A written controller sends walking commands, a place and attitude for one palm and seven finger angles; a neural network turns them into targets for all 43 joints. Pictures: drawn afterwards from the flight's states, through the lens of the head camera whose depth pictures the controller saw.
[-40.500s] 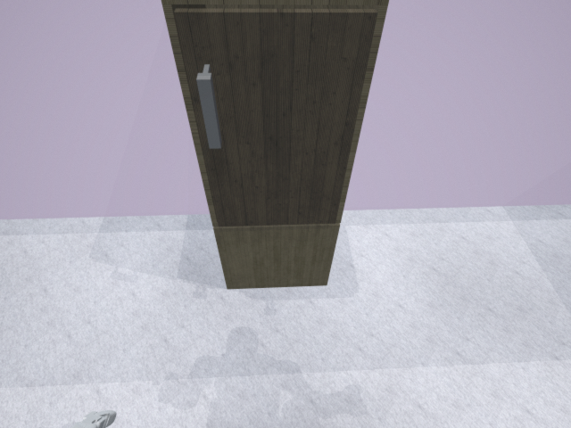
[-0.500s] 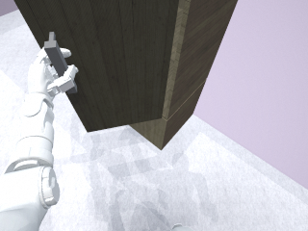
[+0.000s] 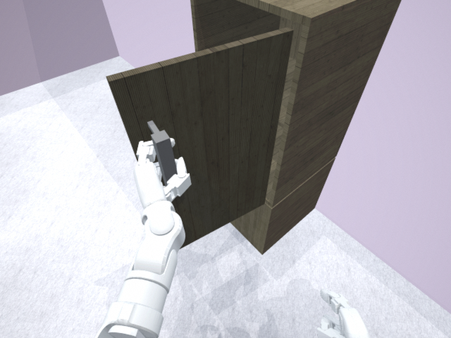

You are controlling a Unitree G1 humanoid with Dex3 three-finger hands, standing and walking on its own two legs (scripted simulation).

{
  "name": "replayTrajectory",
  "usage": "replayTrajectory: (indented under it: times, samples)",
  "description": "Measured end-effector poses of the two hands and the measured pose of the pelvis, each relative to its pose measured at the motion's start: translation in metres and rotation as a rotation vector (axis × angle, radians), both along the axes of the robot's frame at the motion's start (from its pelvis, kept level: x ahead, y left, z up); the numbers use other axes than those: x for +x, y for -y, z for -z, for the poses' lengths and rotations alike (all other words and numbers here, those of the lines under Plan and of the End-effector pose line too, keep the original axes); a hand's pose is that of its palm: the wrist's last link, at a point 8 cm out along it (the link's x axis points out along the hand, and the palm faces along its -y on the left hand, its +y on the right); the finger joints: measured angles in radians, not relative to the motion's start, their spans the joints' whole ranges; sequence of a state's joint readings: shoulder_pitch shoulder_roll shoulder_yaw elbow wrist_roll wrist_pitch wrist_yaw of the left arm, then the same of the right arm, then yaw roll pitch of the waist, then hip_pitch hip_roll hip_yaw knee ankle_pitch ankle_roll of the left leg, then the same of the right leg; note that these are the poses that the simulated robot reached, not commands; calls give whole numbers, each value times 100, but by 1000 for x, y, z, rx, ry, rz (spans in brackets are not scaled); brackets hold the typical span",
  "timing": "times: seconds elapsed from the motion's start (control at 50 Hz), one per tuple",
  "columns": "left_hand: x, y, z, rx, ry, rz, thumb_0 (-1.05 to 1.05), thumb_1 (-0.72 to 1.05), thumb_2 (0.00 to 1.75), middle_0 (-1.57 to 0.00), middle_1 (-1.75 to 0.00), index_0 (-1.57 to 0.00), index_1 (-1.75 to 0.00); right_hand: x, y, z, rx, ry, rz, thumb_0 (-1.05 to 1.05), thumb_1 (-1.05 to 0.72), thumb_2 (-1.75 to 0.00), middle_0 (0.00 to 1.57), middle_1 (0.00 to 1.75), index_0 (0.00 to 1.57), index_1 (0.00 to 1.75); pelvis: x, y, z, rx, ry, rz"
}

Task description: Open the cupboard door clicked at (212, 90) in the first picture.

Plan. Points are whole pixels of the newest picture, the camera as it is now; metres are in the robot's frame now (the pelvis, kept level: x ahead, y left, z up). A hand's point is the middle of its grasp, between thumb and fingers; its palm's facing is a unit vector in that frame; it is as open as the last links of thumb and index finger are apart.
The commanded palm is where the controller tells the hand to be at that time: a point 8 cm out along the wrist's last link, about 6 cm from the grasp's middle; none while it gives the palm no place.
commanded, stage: pull the door open along its arc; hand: left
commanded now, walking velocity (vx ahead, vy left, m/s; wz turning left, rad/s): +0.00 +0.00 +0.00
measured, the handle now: (163, 160) +0.42 +0.14 +0.09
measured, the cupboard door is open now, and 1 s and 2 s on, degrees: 80 91 98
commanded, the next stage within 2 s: open thumb and fingers to let go in 0.22 s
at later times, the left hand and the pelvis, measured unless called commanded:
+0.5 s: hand (210, 195) +0.33 +0.04 +0.10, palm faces +0.38 -0.92 -0.03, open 6.6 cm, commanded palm +0.29 +0.09 +0.09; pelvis +0.00 -0.02 +0.00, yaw +2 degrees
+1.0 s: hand (205, 190) +0.35 +0.05 +0.10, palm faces +0.39 -0.92 -0.01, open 14.0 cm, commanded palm +0.30 +0.08 +0.09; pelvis -0.02 +0.00 +0.00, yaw +2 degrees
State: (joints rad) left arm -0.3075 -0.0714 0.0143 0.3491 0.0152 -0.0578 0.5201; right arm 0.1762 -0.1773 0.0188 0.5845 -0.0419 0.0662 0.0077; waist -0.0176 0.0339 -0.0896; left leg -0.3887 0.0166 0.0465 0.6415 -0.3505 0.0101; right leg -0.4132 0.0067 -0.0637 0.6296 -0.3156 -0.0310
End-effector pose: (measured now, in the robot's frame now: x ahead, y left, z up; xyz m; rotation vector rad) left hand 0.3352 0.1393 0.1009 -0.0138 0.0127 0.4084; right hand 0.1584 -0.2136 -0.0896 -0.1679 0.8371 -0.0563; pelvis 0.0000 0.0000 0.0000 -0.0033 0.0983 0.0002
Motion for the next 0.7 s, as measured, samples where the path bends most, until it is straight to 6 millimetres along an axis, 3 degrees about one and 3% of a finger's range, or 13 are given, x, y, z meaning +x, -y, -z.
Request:
replayTrajectory:
  times: [0.32, 0.52, 0.7]
  samples:
    - [-49, 59, -1, 22, -5, 77, 0, 64, 74, -31, -133, -33, -133, -9, 23, 9, 6, -59, 1, 1, -90, -90, 20, 30, 20, 30, 5, 18, -2, 7, 56, -23]
    - [-41, 54, -1, 24, -32, 17, 0, 54, 74, -36, -132, -37, -132, 3, 16, 7, 0, -34, -37, 1, -90, -90, 20, 30, 20, 30, -5, 21, -2, 10, 58, -39]
    - [-38, 51, 1, 21, -18, 23, 0, 12, 57, -34, -127, -35, -127, -1, 6, 8, 2, -23, -49, 1, -90, -90, 20, 30, 20, 30, -12, 16, 0, 9, 49, -41]
